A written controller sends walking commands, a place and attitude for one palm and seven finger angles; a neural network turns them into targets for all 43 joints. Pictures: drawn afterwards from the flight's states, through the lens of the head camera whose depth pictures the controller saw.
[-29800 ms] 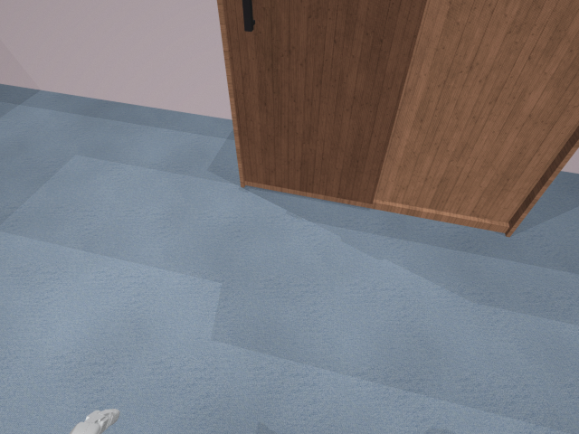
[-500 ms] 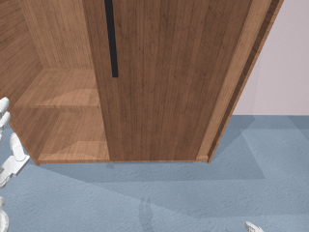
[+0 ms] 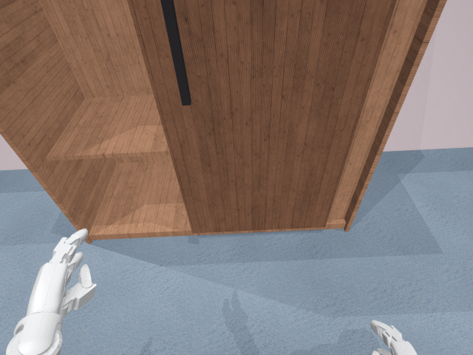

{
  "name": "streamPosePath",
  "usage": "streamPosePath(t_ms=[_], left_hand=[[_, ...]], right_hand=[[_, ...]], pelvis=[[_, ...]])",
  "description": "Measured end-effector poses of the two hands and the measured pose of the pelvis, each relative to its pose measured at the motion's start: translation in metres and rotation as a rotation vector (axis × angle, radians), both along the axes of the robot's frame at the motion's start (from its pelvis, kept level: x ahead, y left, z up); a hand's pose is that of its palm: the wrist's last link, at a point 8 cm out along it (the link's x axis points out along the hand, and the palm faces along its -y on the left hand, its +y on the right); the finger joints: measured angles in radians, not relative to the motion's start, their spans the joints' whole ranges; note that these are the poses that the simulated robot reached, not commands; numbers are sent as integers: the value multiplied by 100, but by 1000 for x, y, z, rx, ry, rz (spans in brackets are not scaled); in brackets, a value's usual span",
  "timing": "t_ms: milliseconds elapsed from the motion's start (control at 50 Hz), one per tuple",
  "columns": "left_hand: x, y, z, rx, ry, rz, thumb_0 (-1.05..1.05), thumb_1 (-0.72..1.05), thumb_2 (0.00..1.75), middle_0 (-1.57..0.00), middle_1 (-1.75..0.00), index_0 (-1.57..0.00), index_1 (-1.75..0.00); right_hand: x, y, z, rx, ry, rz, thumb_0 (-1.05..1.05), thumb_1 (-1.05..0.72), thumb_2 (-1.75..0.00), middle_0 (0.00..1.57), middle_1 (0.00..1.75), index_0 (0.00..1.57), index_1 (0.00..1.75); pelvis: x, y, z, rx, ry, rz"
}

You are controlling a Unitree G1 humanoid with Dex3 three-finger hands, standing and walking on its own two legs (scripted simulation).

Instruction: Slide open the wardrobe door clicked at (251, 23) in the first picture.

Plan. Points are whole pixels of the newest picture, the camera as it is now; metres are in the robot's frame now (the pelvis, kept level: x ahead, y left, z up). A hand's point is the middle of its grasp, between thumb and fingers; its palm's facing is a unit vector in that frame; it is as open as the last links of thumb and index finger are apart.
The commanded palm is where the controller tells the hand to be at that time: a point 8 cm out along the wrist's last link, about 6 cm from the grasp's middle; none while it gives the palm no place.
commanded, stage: let the arm hang, fingers relaxed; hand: left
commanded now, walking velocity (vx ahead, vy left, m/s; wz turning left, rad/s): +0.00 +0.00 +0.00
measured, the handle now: (177, 44) +0.77 +0.18 +0.20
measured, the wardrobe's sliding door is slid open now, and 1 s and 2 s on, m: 0.51 0.51 0.51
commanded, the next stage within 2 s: look to check the result in 0.98 s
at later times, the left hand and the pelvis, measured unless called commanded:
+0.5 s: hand out of the picture +0.01 +0.25 -0.14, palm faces +0.03 -0.95 -0.31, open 7.3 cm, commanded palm none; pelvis -0.02 +0.01 +0.03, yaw +1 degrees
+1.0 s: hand out of the picture +0.06 +0.27 -0.13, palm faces -0.02 -0.95 -0.32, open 7.4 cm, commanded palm none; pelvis -0.02 +0.02 +0.03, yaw +1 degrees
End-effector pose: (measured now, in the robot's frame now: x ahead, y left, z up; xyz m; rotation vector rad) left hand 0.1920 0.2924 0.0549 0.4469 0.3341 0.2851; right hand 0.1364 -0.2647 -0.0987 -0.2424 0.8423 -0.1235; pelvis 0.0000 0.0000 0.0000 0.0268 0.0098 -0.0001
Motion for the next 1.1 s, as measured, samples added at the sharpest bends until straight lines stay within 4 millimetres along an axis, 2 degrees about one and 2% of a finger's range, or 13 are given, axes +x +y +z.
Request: streamPosePath(t_ms=[40, 80, 120, 160, 220, 280, 380, 480, 580, 680, 840, 1100], left_hand=[[-15, -16, -59, -85, 255, 12, 1, 90, 90, -20, -30, -20, -30], [-42, -40, -105, -159, 451, 4, 1, 91, 90, -20, -30, -20, -30], [-77, -65, -138, -238, 608, -5, 1, 91, 90, -20, -30, -20, -30], [-113, -86, -160, -319, 734, 3, 2, 91, 90, -20, -30, -20, -30], [-145, -79, -170, -365, 783, 112, -1, 98, 90, -21, -30, -21, -30], [-170, -62, -176, -358, 854, 157, -2, 98, 90, -21, -30, -21, -30], [-195, -30, -173, -324, 932, 217, 0, 95, 90, -21, -30, -21, -30], [-195, -4, -161, -280, 931, 224, 1, 92, 90, -20, -30, -20, -30], [-179, 16, -149, -243, 876, 214, 1, 91, 90, -20, -30, -20, -30], [-160, 27, -140, -217, 831, 192, 1, 91, 90, -20, -30, -20, -30], [-143, 28, -139, -210, 819, 162, 1, 91, 90, -20, -30, -20, -30], [-137, 17, -149, -235, 873, 147, 1, 91, 90, -20, -30, -20, -30]], right_hand=[[-1, 1, -7, 12, 19, 5, 1, -90, -89, 20, 30, 20, 30], [-6, 1, -13, 27, 52, 7, 0, -90, -89, 20, 30, 20, 30], [-16, 1, -15, 35, 111, -9, 0, -90, -89, 20, 30, 20, 30], [-30, 1, -15, 27, 189, -16, 0, -90, -89, 20, 30, 20, 30], [-51, -1, -12, 1, 307, -17, 0, -90, -89, 20, 30, 20, 30], [-69, -2, -11, -26, 377, -31, 0, -90, -89, 20, 30, 20, 30], [-91, 1, -6, -50, 429, -53, 0, -90, -89, 20, 30, 20, 30], [-97, 7, -4, -43, 414, -61, 0, -90, -89, 20, 30, 20, 30], [-95, 10, -2, -36, 385, -57, 0, -90, -89, 20, 30, 21, 30], [-94, 9, -1, -40, 369, -61, 0, -90, -89, 21, 30, 21, 30], [-97, 1, 3, -64, 385, -77, 0, -90, -89, 21, 30, 21, 30], [-88, -6, 8, -87, 413, -90, 0, -90, -89, 21, 30, 21, 30]], pelvis=[[-3, -2, -1, 18, 0, 1], [-6, -6, -2, 22, -9, -1], [-7, -10, 1, 10, -17, 9], [-7, -12, 5, 3, -20, 20], [-9, -14, 11, -14, -17, 32], [-11, -11, 13, -34, -13, 43], [-17, -3, 20, -38, -26, 33], [-22, 7, 25, -40, -37, 25], [-26, 16, 28, -35, -43, 21], [-28, 21, 29, -30, -41, 18], [-25, 25, 30, -26, -35, 15], [-12, 24, 31, -27, -26, 12]])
